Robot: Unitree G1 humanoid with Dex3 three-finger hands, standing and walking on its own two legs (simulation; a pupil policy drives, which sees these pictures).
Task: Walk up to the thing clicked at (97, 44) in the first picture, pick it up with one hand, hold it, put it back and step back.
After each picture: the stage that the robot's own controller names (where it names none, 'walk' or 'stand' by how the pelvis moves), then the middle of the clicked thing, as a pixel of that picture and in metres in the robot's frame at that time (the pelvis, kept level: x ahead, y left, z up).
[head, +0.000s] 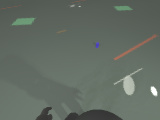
stand; (97, 45) +1.56 -0.13 -0.72
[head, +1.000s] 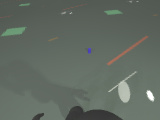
walk; (89, 50) +1.44 +0.15 -0.71
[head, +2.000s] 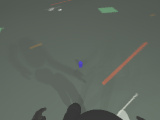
walk; (80, 64) +0.91 +0.21 -0.70
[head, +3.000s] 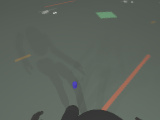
walk; (74, 85) +0.52 +0.18 -0.70
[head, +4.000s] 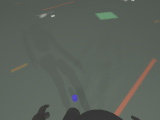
stand; (74, 98) +0.34 +0.17 -0.71
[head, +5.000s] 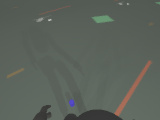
stand; (71, 103) +0.30 +0.20 -0.72
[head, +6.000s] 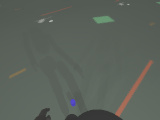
stand; (73, 102) +0.31 +0.20 -0.73
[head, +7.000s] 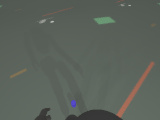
stand; (73, 103) +0.31 +0.19 -0.73
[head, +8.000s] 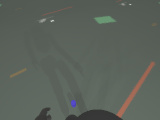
stand; (73, 103) +0.30 +0.18 -0.73
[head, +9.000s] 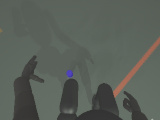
go down; (69, 74) +0.37 +0.18 -0.46
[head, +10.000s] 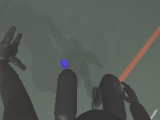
go down; (64, 64) +0.39 +0.22 -0.31
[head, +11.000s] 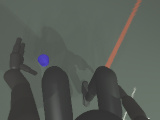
close in; (43, 60) +0.37 +0.25 -0.23
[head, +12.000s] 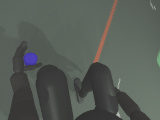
close; (30, 60) +0.37 +0.26 -0.22
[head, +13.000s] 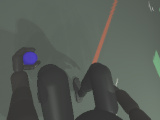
close; (30, 59) +0.37 +0.26 -0.22
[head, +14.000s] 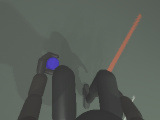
lift; (52, 64) +0.33 +0.24 -0.13
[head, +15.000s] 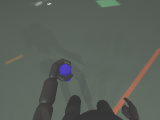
lift; (66, 73) +0.32 +0.17 +0.03
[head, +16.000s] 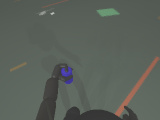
hold; (67, 75) +0.31 +0.17 +0.01
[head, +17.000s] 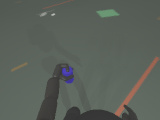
hold; (68, 75) +0.32 +0.17 +0.01
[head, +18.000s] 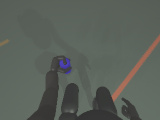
crouch; (65, 66) +0.38 +0.18 -0.07
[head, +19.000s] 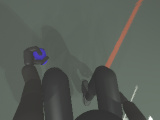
lower; (41, 57) +0.39 +0.26 -0.20
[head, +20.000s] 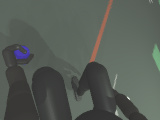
lower; (23, 55) +0.40 +0.28 -0.22
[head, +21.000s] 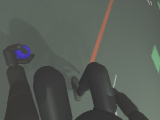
lower; (23, 55) +0.40 +0.28 -0.22
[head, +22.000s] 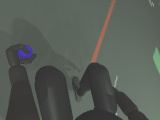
lower; (26, 55) +0.39 +0.28 -0.22
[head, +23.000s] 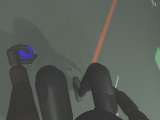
loosen; (26, 55) +0.39 +0.28 -0.22
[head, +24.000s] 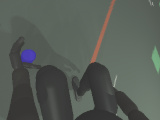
withdraw; (28, 57) +0.38 +0.27 -0.23
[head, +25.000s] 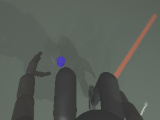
stand; (60, 62) +0.40 +0.23 -0.28
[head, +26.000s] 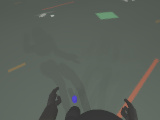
stand; (74, 99) +0.33 +0.15 -0.65
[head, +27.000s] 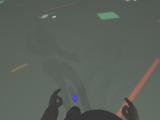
stand; (75, 98) +0.35 +0.17 -0.67
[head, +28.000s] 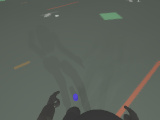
stand; (75, 97) +0.35 +0.17 -0.68
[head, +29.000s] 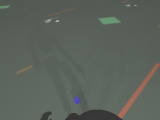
walk; (76, 100) +0.35 +0.16 -0.72
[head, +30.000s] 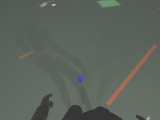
walk; (80, 79) +0.54 +0.14 -0.70
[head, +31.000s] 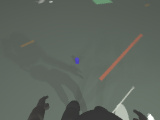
walk; (77, 60) +0.88 +0.23 -0.70
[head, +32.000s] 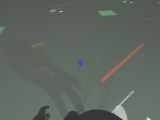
stand; (80, 62) +1.01 +0.18 -0.72
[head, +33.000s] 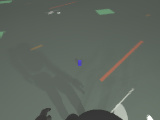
stand; (79, 63) +1.00 +0.21 -0.73
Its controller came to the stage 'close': yes
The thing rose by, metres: 0.71
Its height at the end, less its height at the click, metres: +0.00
